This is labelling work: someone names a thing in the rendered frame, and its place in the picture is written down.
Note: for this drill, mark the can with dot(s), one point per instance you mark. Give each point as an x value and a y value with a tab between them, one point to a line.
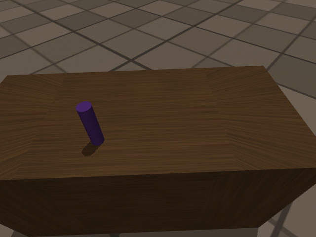
90	122

